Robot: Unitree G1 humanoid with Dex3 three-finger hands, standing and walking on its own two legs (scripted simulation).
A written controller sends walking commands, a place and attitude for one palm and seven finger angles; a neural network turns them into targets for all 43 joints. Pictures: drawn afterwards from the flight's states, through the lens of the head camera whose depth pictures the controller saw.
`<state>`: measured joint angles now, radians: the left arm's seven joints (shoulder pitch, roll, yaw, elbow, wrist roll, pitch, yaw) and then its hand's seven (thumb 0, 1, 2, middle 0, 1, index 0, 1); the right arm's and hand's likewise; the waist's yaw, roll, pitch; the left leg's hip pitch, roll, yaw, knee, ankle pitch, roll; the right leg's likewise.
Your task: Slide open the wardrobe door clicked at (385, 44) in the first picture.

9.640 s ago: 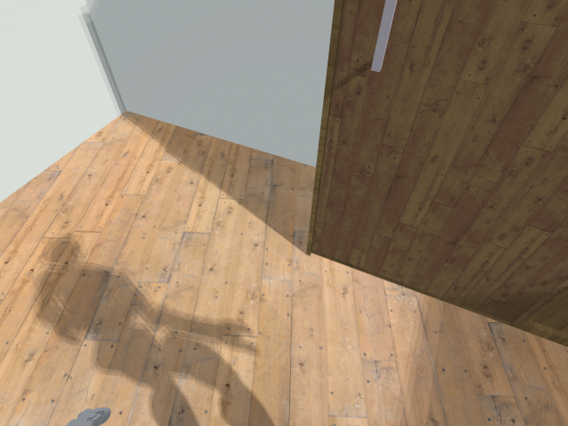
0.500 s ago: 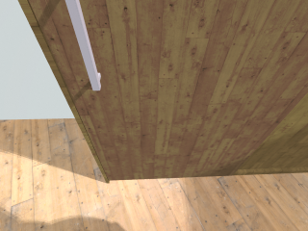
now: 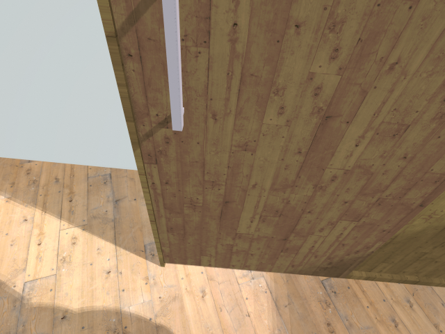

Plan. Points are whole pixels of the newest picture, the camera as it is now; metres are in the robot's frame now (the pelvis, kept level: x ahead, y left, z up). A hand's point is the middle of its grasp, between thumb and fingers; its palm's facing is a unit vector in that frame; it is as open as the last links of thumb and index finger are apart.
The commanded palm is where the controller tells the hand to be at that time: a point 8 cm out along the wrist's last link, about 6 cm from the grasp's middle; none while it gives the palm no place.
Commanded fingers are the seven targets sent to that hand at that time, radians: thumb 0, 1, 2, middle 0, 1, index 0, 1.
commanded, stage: come to a stop and stand still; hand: left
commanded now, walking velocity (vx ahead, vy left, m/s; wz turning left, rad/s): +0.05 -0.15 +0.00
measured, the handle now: (176, 60) +0.49 +0.14 +0.25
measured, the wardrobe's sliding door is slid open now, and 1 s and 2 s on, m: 0.00 0.00 0.00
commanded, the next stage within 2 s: look again from close up in 1.24 s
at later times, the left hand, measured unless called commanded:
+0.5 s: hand out of the picture -0.02 +0.15 -0.17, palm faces +0.02 -0.98 -0.22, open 7.4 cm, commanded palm none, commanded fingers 0.00 0.90 0.90 -0.20 -0.30 -0.20 -0.30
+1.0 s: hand out of the picture +0.02 +0.13 -0.17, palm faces +0.01 -0.98 -0.20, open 7.3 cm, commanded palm none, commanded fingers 0.00 0.90 0.90 -0.20 -0.30 -0.20 -0.30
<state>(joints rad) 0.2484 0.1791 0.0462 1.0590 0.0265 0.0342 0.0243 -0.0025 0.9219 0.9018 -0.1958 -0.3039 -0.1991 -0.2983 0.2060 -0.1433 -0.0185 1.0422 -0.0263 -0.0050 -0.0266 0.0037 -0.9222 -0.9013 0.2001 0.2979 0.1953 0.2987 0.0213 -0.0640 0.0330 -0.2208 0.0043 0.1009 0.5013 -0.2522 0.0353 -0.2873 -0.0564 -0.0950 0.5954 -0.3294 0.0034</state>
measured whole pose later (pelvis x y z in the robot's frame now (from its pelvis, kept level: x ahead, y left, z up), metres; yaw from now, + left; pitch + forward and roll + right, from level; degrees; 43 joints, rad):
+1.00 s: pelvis +0.02 -0.04 +0.00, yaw -1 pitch -1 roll +1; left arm 0.30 0.14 -0.01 1.11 0.01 -0.02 0.03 0.00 0.92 0.90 -0.20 -0.30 -0.20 -0.30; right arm 0.31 -0.14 0.01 1.12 -0.02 -0.01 -0.02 0.00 -0.91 -0.90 0.20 0.30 0.20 0.30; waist -0.01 0.00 0.04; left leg -0.17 0.06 0.09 0.42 -0.23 -0.03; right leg -0.18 0.01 -0.08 0.46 -0.27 -0.05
